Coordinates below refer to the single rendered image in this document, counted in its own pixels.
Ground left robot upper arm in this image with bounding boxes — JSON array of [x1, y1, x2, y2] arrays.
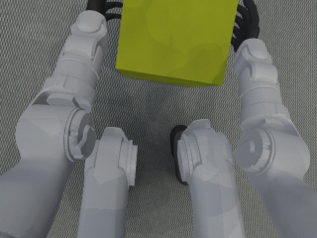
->
[[0, 104, 96, 238]]

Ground robot left hand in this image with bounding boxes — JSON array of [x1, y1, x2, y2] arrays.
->
[[86, 0, 123, 22]]

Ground robot right hand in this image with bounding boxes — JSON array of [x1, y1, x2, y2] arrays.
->
[[231, 0, 261, 53]]

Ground right robot foot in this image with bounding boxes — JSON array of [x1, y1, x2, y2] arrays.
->
[[170, 125, 188, 185]]

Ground robot left shin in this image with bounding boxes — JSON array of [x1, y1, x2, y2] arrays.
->
[[84, 127, 129, 177]]

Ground right robot upper arm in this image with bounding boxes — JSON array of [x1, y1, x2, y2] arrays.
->
[[234, 126, 317, 238]]

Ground left robot forearm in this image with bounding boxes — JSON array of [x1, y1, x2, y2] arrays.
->
[[15, 10, 109, 148]]

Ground right robot forearm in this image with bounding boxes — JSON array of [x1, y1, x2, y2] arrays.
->
[[233, 38, 302, 139]]

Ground carton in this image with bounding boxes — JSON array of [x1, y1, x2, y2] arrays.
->
[[115, 0, 239, 87]]

